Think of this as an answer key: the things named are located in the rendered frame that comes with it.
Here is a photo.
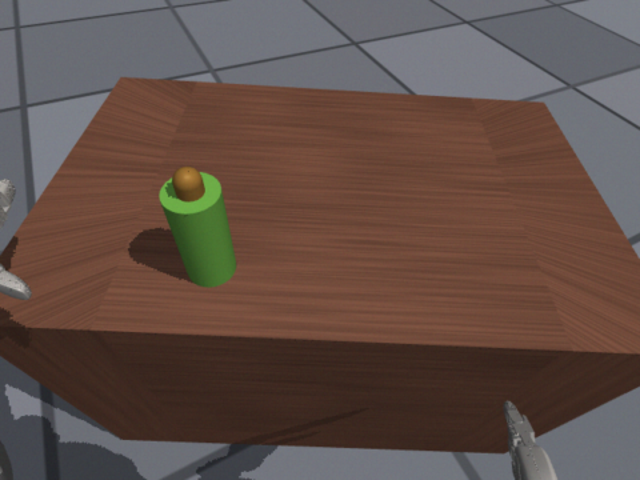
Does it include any right robot hand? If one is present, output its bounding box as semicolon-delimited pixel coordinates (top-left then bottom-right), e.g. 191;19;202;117
503;401;558;480

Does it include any left robot hand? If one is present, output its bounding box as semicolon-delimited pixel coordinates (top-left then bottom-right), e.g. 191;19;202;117
0;179;32;300

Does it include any bottle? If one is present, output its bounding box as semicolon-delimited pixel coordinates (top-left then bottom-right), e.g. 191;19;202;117
159;167;236;287

